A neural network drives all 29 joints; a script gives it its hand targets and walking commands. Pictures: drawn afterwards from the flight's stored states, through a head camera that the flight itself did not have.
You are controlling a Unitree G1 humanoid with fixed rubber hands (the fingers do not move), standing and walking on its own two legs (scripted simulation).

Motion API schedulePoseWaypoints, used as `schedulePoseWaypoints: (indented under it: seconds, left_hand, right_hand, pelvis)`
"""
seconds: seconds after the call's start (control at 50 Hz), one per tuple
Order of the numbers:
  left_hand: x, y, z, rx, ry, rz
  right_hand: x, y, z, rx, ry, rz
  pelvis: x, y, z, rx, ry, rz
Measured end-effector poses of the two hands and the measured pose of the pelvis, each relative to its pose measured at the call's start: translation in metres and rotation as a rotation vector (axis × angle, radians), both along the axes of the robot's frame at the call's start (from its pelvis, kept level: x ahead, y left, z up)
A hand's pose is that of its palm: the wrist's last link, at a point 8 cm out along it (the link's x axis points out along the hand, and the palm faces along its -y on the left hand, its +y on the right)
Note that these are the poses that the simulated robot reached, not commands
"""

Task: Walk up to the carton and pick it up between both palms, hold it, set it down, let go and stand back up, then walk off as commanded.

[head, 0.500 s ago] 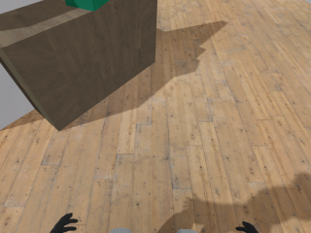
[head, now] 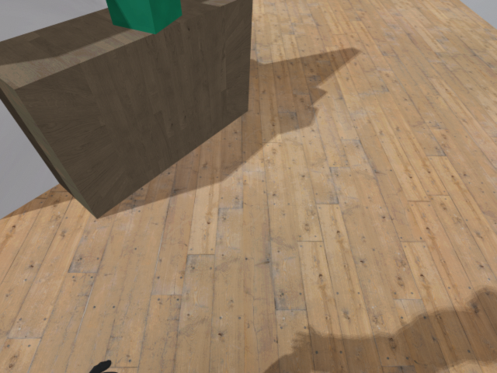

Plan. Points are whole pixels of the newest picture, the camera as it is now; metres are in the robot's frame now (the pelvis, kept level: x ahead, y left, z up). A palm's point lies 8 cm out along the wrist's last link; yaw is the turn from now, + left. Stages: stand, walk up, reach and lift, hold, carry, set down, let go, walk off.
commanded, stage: stand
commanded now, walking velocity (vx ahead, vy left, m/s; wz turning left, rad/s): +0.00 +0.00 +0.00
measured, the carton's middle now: out of the picture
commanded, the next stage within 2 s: none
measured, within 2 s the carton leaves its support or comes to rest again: neither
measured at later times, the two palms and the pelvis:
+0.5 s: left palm out of the picture +0.06 +0.27 -0.12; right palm out of the picture +0.05 -0.28 -0.11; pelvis -0.02 +0.00 +0.01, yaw +0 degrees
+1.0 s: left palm out of the picture +0.04 +0.27 -0.12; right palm out of the picture +0.04 -0.28 -0.11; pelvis -0.03 +0.00 +0.01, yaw +0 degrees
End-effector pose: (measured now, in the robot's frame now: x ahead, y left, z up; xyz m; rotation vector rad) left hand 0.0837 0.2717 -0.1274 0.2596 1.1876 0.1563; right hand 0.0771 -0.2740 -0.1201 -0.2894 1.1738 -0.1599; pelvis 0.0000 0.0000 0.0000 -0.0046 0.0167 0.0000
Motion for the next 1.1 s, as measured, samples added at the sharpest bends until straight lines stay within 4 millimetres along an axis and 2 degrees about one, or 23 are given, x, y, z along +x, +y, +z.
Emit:
schedulePoseWaypoints:
  seconds: [0.6, 0.82, 1.1]
  left_hand:
    - [-0.031, 0.000, 0.008, -0.001, 0.005, 0.008]
    - [-0.042, 0.000, 0.007, -0.001, 0.024, 0.014]
    - [-0.041, 0.000, 0.007, -0.003, 0.027, 0.014]
  right_hand:
    - [-0.031, -0.002, 0.006, 0.002, 0.014, -0.012]
    - [-0.034, -0.002, 0.006, 0.003, 0.016, -0.013]
    - [-0.034, -0.002, 0.006, 0.002, 0.023, -0.015]
  pelvis:
    - [-0.025, -0.001, 0.008, 0.002, 0.008, 0.000]
    - [-0.027, -0.001, 0.008, 0.002, 0.008, 0.000]
    - [-0.026, -0.001, 0.009, 0.001, 0.013, 0.000]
